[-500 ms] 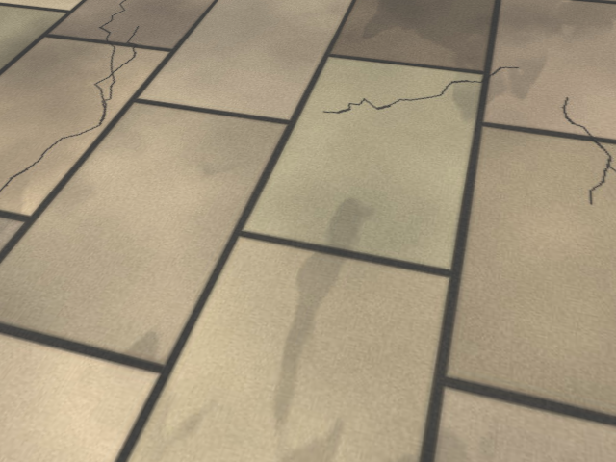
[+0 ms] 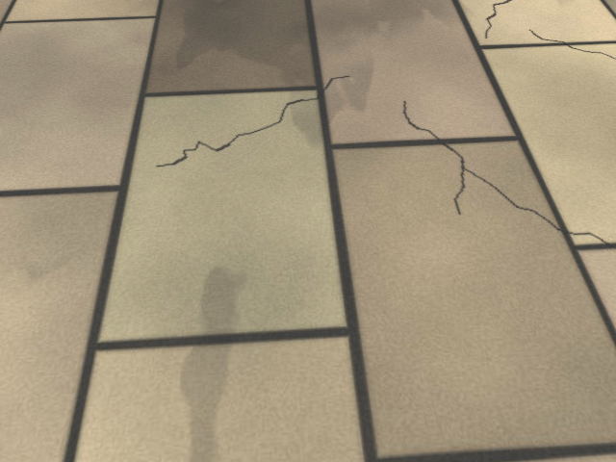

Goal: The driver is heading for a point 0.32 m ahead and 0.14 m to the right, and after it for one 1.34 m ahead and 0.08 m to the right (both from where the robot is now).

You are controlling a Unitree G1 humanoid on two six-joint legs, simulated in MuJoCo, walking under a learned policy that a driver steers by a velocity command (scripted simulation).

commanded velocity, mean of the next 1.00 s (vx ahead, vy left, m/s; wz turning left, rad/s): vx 0.21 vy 0.00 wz -0.23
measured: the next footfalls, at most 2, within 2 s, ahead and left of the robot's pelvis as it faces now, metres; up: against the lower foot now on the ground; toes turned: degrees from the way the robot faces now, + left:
right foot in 0.22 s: +0.29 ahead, -0.14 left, +0.00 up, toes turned -12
left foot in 0.68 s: +0.46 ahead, +0.04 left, +0.00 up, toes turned -20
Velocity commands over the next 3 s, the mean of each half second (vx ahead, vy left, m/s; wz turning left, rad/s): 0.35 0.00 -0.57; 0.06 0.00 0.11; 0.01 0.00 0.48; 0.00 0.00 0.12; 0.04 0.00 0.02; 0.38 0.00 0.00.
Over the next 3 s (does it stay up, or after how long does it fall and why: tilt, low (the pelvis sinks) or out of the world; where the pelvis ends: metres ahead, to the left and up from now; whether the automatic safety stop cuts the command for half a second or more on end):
stays up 0.56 0.01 -0.01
